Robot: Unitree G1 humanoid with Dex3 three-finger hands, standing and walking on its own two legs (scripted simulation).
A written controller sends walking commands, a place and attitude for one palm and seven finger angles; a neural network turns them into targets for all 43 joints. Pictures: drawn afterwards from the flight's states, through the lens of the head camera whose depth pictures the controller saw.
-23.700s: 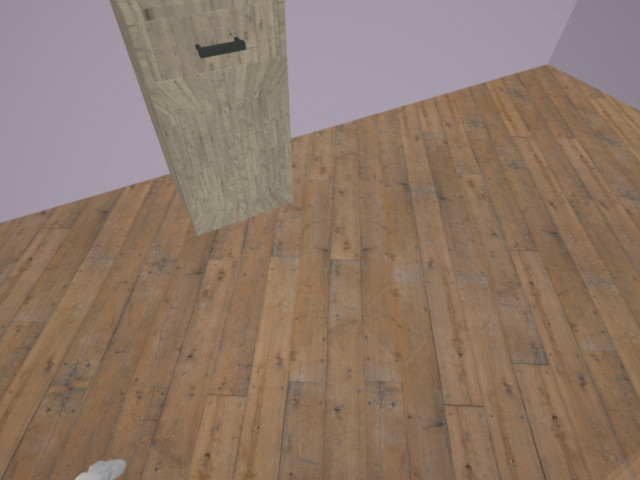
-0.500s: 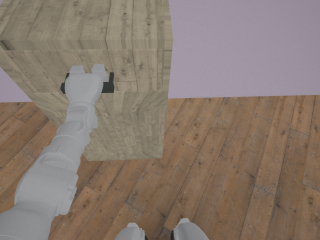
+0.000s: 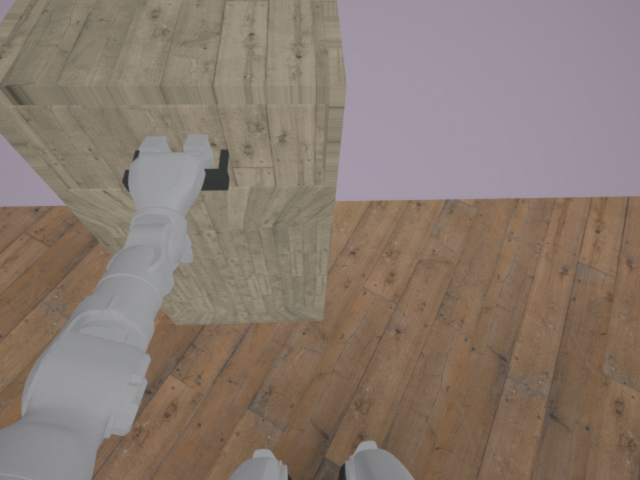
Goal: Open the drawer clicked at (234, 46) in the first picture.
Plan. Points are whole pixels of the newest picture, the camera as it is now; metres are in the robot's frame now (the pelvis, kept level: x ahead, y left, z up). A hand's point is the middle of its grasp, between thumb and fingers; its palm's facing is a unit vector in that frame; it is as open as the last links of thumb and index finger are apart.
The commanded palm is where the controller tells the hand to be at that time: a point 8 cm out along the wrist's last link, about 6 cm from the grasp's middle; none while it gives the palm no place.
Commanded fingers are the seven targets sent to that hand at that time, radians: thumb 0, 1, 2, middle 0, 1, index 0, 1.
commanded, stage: close the thumb around the handle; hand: left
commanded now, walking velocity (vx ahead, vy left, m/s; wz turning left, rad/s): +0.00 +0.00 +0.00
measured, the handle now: (179, 168) +0.52 +0.18 +0.04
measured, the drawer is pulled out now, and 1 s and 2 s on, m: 0.00 0.00 0.02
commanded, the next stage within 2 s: pull the drawer open in 0.64 s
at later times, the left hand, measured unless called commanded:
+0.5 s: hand (180, 198) +0.48 +0.18 +0.02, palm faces +0.00 -0.01 -1.00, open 6.5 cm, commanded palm +0.47 +0.19 +0.07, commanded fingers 0.00 0.90 0.90 -0.40 -1.35 -0.40 -1.35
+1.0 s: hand (178, 205) +0.48 +0.18 +0.01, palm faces -0.03 -0.03 -1.00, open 5.5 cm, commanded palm +0.44 +0.19 +0.07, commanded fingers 0.00 0.90 0.90 -0.40 -1.35 -0.40 -1.35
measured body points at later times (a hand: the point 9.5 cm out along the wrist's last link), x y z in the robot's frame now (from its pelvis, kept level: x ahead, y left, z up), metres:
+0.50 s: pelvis +0.00 +0.00 +0.00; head +0.10 -0.01 +0.44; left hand +0.48 +0.18 +0.07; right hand +0.03 -0.28 -0.13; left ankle +0.01 +0.08 -0.68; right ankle +0.02 -0.11 -0.68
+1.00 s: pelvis +0.02 +0.00 +0.01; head +0.11 -0.01 +0.45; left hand +0.48 +0.18 +0.07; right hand +0.05 -0.27 -0.12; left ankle +0.01 +0.08 -0.68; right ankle +0.02 -0.11 -0.68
